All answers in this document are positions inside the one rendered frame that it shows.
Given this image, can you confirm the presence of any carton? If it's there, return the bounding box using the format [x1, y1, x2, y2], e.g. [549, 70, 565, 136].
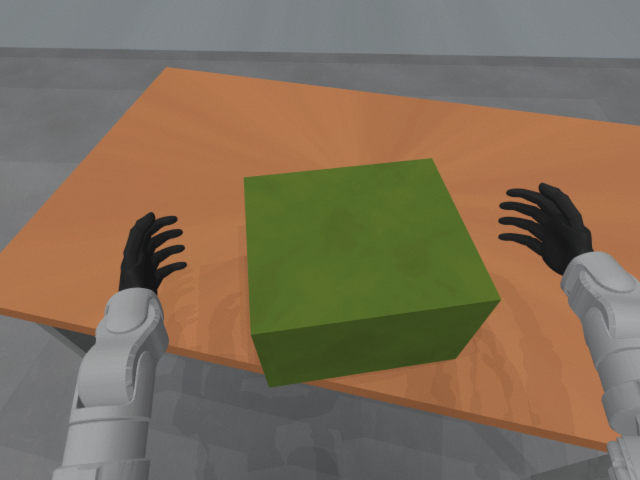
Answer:
[244, 158, 501, 388]

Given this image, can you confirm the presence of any robot right upper arm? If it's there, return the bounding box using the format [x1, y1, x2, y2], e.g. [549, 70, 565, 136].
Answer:
[606, 436, 640, 480]

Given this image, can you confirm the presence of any right robot forearm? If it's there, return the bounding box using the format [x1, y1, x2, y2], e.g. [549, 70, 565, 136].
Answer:
[560, 251, 640, 436]

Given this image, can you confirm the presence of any left robot forearm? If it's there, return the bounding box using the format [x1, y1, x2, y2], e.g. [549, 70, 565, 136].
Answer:
[52, 288, 169, 480]

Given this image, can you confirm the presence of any right robot hand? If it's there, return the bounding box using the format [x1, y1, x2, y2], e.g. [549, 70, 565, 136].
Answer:
[498, 183, 594, 276]

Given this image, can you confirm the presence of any table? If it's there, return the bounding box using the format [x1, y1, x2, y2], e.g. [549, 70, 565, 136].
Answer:
[0, 67, 640, 480]

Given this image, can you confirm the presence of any left robot hand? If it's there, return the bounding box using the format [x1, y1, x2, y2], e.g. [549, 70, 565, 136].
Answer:
[118, 212, 187, 295]

